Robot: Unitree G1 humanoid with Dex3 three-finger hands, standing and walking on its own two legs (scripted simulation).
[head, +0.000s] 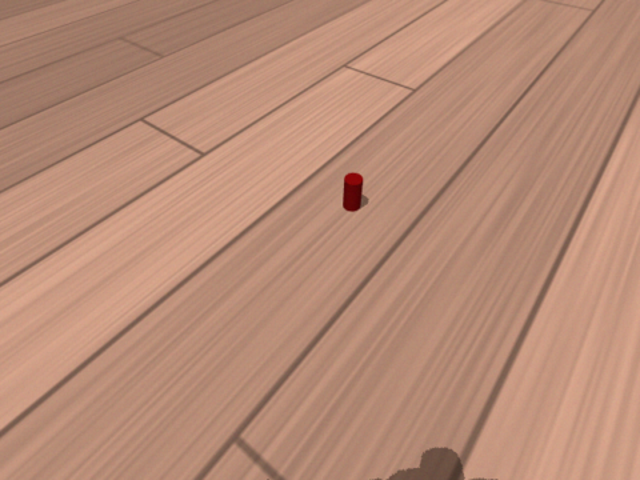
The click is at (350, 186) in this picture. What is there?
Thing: squat round
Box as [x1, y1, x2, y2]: [343, 173, 362, 211]
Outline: 356,173 349,173 344,178 343,206 345,209 351,211 358,209 360,205 362,177
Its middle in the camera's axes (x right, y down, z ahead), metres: +0.15 -0.18 +1.73
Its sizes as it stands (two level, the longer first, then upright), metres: 0.079 0.079 0.157
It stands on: the floor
